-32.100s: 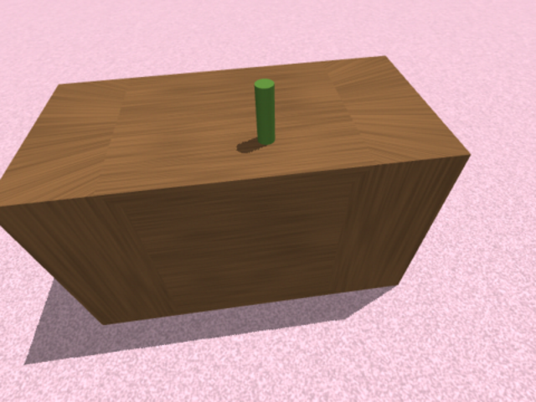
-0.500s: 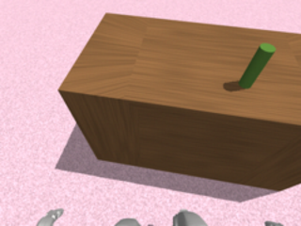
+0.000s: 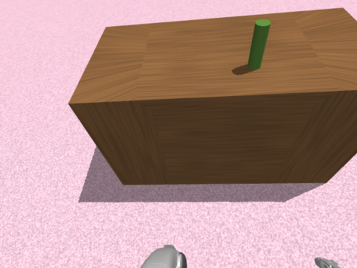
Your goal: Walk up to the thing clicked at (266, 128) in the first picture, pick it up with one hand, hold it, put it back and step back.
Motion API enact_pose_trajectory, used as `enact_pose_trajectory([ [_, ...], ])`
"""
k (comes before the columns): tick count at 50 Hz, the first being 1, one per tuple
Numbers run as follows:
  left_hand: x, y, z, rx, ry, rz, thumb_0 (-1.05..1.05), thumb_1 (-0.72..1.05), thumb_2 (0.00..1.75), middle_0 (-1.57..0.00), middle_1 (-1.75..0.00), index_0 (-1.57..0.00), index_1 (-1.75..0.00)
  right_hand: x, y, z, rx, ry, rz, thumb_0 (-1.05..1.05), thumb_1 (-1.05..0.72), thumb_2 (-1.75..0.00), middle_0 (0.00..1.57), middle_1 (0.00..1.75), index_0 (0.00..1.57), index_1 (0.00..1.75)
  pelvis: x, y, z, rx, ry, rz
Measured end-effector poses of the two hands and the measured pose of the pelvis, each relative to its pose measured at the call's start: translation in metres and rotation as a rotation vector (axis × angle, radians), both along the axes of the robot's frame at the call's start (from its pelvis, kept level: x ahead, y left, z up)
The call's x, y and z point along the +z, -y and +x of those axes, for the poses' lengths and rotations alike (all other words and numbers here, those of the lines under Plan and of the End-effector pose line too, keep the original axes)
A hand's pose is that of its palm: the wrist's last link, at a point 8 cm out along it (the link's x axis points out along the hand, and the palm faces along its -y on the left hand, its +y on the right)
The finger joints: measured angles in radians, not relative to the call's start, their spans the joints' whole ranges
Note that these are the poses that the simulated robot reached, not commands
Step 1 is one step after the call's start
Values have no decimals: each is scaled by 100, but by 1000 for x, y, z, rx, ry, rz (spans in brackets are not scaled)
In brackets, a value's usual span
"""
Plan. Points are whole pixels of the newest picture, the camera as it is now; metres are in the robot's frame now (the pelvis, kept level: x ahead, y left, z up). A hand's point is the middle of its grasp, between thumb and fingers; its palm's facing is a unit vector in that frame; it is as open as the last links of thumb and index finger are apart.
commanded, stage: step back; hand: right
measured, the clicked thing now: (258, 46) +0.83 -0.20 +0.03
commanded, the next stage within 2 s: stand in 1.94 s
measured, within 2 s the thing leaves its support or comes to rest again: neither
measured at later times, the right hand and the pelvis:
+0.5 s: hand out of the picture -0.05 -0.24 -0.13, palm faces -0.13 +0.90 -0.42, open 7.4 cm; pelvis -0.15 +0.01 +0.01, yaw +5 degrees
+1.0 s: hand out of the picture -0.20 -0.26 -0.16, palm faces -0.15 +0.91 -0.39, open 7.4 cm; pelvis -0.30 +0.00 +0.00, yaw +6 degrees
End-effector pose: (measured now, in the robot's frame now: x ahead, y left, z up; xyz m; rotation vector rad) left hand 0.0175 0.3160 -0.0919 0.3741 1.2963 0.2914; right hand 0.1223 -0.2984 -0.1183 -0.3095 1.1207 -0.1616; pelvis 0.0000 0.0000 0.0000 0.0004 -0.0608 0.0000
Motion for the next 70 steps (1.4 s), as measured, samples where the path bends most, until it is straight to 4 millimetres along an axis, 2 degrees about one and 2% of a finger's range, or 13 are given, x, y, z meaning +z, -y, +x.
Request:
enact_pose_trajectory([
  [4, 16, 4, -15, 4, 11, 22, 0, 90, 90, -20, -30, -21, -30, 7, 12, -46, -33, -61, 0, 1, -90, -90, 21, 30, 21, 30, 13, 4, -17, -11, -22, 52],
  [8, 22, 4, -2, -23, 89, 32, 1, 90, 90, -20, -30, -21, -30, 7, 24, -95, -33, -137, -44, 1, -90, -90, 21, 30, 21, 30, 14, 4, -38, 26, -53, 36],
  [12, 17, 2, 12, -48, 204, 26, 1, 90, 90, -20, -30, -21, -30, 3, 24, -133, 1, -219, -89, 1, -91, -90, 21, 30, 20, 30, 7, 0, -65, 73, -54, 13],
  [16, -2, -6, 6, -43, 276, -12, 0, 90, 90, -20, -30, -21, -30, 1, 11, -153, 40, -218, -113, 1, -91, -90, 21, 30, 20, 30, -5, -8, -95, 112, -34, 9],
  [21, -15, -8, -29, -16, 231, -67, 0, 90, 90, -20, -30, -21, -30, 18, -9, -168, 56, -142, -101, 1, -90, -90, 21, 30, 21, 30, 1, -15, -125, 103, -13, -6],
  [27, -14, -9, -87, 14, 176, -78, 0, 90, 90, -20, -30, -21, -30, 37, -12, -166, 95, -54, -115, 1, -90, -90, 21, 30, 21, 30, 11, -11, -159, 70, -46, -31],
  [34, -22, -2, -168, -20, 59, -24, 0, 90, 90, -20, -30, -20, -30, 22, 4, -174, 101, 57, -87, 1, -90, -90, 21, 30, 21, 30, -4, 3, -212, 6, -45, -8],
  [37, -16, 10, -203, -11, 26, -21, 0, 90, 90, -20, -30, -20, -30, 11, 10, -193, 76, 52, -61, 0, -90, -90, 21, 30, 21, 30, -4, 8, -233, 25, -21, -54],
  [42, 2, 11, -247, 9, 11, -2, 1, 90, 90, -20, -30, -21, -30, 13, 8, -240, 52, -8, -27, 1, -90, -90, 21, 30, 21, 30, 9, 10, -256, 5, -41, 28],
  [50, -2, -12, -261, 13, 145, 19, 1, 90, 90, -20, -30, -21, -30, 0, 5, -317, 93, -112, -78, 1, -90, -90, 21, 30, 21, 30, -3, -2, -301, 102, -48, 1],
  [55, -13, -14, -280, 37, 153, -29, 0, 90, 90, -20, -30, -20, -30, 11, -10, -354, 87, -122, -70, 1, -90, -90, 21, 30, 21, 30, 1, -5, -319, 93, -17, 31],
  [59, -16, -6, -297, 39, 119, -77, 0, 90, 90, -20, -30, -20, -30, 21, -9, -360, 75, -82, -68, 1, -90, -90, 21, 30, 21, 30, 7, -2, -323, 77, -21, 11],
  [70, -14, 15, -323, 55, 78, -81, 1, 90, 90, -20, -30, -21, -30, 19, 6, -338, 80, -31, -55, 1, -90, -90, 21, 30, 21, 30, 8, 6, -324, 80, -30, -15],
])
